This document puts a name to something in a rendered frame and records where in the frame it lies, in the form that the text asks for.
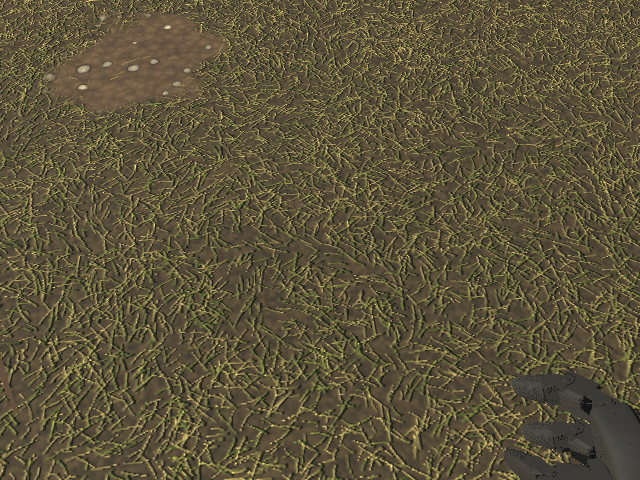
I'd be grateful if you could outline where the robot right hand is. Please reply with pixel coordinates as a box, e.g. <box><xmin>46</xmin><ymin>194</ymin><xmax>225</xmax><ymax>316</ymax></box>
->
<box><xmin>503</xmin><ymin>370</ymin><xmax>640</xmax><ymax>480</ymax></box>

